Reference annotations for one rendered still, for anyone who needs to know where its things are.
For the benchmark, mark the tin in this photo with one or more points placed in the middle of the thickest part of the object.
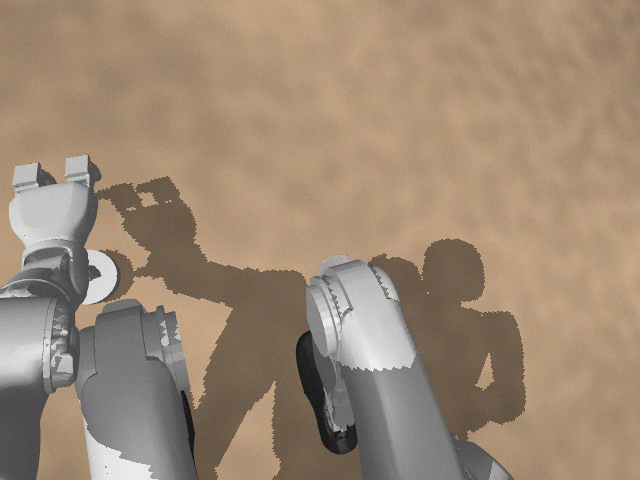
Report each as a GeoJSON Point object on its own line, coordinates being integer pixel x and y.
{"type": "Point", "coordinates": [102, 288]}

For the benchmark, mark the right robot hand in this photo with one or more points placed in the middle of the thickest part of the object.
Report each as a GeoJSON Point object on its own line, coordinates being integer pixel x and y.
{"type": "Point", "coordinates": [476, 463]}

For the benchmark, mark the left robot foot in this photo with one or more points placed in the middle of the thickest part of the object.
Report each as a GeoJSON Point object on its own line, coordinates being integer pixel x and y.
{"type": "Point", "coordinates": [189, 422]}

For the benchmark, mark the left robot arm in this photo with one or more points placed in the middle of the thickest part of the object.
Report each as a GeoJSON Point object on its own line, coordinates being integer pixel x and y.
{"type": "Point", "coordinates": [39, 346]}

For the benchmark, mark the right robot foot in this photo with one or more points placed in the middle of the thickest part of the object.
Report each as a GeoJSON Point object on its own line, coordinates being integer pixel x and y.
{"type": "Point", "coordinates": [337, 442]}

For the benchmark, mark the left robot hand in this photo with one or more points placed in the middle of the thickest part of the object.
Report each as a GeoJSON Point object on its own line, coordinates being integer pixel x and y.
{"type": "Point", "coordinates": [44, 210]}

